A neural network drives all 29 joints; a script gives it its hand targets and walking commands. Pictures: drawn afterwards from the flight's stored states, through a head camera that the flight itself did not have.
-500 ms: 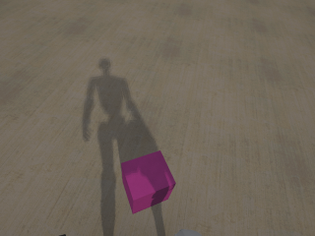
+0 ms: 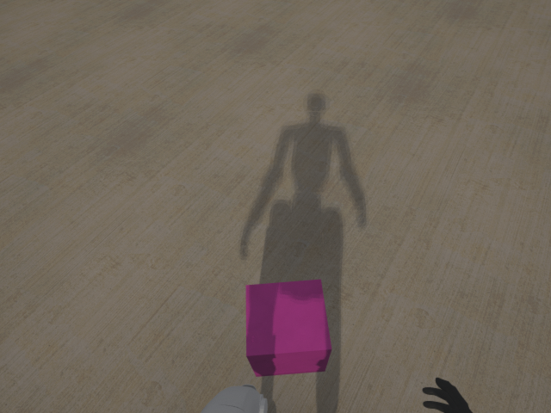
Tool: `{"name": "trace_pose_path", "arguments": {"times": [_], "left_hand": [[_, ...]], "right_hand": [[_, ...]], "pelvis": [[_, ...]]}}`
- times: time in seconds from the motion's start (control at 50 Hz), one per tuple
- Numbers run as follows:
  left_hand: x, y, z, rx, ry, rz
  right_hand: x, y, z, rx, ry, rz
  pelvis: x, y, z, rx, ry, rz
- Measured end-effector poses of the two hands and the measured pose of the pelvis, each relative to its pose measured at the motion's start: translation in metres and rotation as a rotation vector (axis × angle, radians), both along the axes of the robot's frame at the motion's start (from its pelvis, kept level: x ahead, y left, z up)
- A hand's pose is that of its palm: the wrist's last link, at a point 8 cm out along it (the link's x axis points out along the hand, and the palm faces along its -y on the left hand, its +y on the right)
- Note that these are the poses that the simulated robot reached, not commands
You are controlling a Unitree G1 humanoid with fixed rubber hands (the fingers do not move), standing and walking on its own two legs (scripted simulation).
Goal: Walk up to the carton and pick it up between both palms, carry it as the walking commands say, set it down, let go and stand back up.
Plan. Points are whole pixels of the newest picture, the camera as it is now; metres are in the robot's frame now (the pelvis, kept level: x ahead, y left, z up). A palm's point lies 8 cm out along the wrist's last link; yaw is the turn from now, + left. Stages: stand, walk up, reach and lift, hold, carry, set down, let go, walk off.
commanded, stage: walk up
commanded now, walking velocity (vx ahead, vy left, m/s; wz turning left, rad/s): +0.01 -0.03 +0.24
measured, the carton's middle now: (287, 330) +0.42 +0.05 -0.64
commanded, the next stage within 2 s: none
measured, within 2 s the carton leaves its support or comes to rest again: neither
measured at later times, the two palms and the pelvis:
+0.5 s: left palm out of the picture +0.06 +0.31 -0.14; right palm out of the picture +0.15 -0.20 -0.12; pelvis +0.06 +0.05 +0.00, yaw +3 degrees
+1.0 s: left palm out of the picture +0.05 +0.26 -0.12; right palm out of the picture +0.10 -0.24 -0.14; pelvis +0.03 +0.01 +0.00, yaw +6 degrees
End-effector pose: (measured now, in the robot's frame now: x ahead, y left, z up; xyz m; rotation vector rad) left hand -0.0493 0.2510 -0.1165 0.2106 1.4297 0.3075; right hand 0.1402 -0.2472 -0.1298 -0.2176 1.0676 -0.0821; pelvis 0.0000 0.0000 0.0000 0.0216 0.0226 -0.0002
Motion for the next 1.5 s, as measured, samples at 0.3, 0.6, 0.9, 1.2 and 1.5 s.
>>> {"name": "trace_pose_path", "arguments": {"times": [0.3, 0.6, 0.9, 1.2, 1.5], "left_hand": [[-0.016, 0.021, -0.011, -0.022, 0.128, 0.129], [0.158, 0.055, -0.023, -0.050, -0.133, -0.074], [0.122, 0.014, -0.001, 0.006, -0.190, -0.045], [0.049, 0.027, -0.030, -0.105, -0.083, 0.061], [0.026, 0.032, -0.032, -0.105, -0.010, 0.088]], "right_hand": [[0.128, 0.067, 0.011, 0.026, -0.093, 0.163], [-0.029, 0.038, 0.000, -0.073, 0.217, -0.066], [-0.042, -0.005, -0.015, -0.033, 0.242, -0.030], [-0.057, 0.052, -0.003, -0.039, 0.213, 0.022], [-0.089, 0.065, -0.008, -0.034, 0.293, -0.003]], "pelvis": [[0.050, 0.026, -0.010, 0.017, 0.017, 0.050], [0.060, 0.040, -0.001, -0.028, -0.029, 0.050], [0.036, 0.006, 0.001, 0.012, -0.028, 0.084], [0.021, 0.037, 0.001, -0.023, -0.046, 0.114], [0.022, 0.047, 0.001, -0.027, -0.055, 0.133]]}}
